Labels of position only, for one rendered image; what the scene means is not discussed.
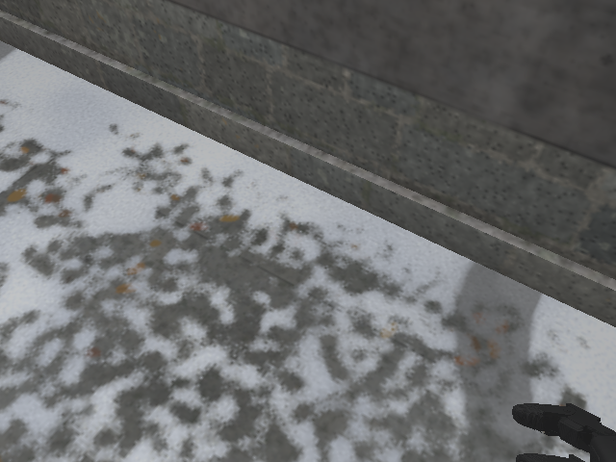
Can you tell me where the robot right hand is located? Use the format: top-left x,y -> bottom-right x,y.
512,403 -> 616,462

